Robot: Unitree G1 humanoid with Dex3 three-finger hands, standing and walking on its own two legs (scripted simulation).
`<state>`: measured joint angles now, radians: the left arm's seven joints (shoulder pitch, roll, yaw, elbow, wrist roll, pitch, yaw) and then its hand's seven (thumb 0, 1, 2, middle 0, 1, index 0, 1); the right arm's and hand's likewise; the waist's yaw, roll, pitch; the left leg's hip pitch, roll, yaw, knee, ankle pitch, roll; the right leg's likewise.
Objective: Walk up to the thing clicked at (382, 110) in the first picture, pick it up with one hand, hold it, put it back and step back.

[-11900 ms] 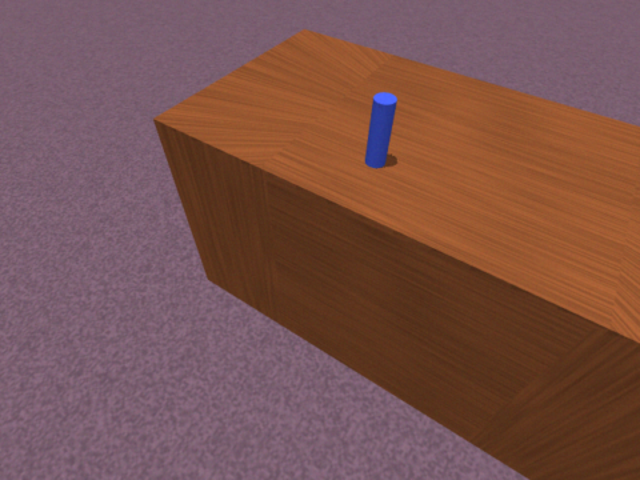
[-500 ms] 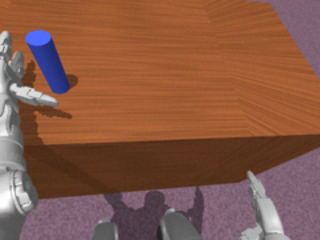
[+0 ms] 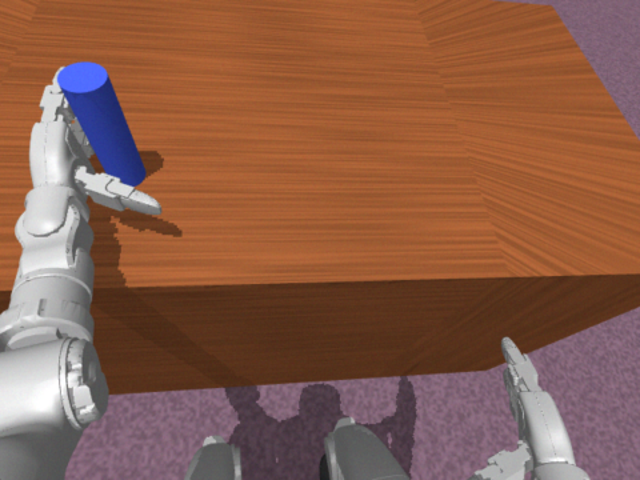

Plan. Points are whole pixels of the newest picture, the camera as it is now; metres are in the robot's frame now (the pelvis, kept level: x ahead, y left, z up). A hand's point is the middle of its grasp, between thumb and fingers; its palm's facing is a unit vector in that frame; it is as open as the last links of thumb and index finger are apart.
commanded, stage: rest palm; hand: left
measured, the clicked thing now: (108, 133) +0.52 +0.19 +0.08
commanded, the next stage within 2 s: close in 0.02 s
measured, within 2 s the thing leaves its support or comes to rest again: leaves its support in 1.14 s
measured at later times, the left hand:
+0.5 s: hand (113, 147) +0.51 +0.18 +0.08, palm faces +0.07 -1.00 +0.02, open 14.1 cm
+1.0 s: hand (111, 152) +0.50 +0.19 +0.08, palm faces +0.07 -1.00 +0.00, open 6.7 cm
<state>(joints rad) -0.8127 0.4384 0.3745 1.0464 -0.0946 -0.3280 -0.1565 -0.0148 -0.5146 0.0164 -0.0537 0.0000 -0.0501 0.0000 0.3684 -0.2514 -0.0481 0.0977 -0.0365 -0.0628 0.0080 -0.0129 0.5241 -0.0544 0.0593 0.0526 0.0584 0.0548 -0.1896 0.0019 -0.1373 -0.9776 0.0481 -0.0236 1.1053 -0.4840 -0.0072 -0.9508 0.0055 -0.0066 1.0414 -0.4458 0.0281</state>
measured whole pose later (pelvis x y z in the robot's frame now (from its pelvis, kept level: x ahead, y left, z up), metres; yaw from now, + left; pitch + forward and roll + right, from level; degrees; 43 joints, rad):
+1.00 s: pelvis +0.00 +0.00 +0.00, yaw +0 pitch +20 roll -2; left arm -0.80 0.46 0.39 1.05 -0.08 -0.34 -0.15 -0.01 -0.03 1.00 -0.98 -1.06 -1.00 -1.04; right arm 0.38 -0.25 -0.04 0.08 -0.03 -0.02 0.02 -0.01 0.50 -0.05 0.06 0.05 0.06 0.05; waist -0.19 0.01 -0.14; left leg -0.97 0.05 -0.02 1.10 -0.48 -0.01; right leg -0.95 0.01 0.00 1.04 -0.44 0.03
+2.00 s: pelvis +0.01 +0.00 +0.03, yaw +0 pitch +16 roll -2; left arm -0.85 0.45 0.35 1.03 -0.10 -0.20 -0.14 -0.01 0.05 1.17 -0.95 -1.14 -0.97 -1.15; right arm 0.32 -0.24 -0.04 0.23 0.00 -0.02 -0.01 -0.01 0.53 -0.05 0.06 0.05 0.06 0.05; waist -0.15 0.02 -0.12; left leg -0.77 0.05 0.00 0.92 -0.43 -0.01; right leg -0.75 0.00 0.01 0.87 -0.39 0.03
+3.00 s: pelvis +0.01 -0.01 +0.06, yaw +1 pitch +2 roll +0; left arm -0.48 0.29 0.25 0.22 -0.20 0.31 -0.09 -0.01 0.04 1.18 -0.96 -1.13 -0.98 -1.14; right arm 0.31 -0.23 -0.07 0.48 0.05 -0.14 -0.07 -0.01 0.55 -0.05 0.06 0.05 0.05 0.05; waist -0.01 0.06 -0.10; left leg -0.39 0.02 0.00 0.69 -0.35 -0.01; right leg -0.38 -0.03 0.00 0.68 -0.34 0.03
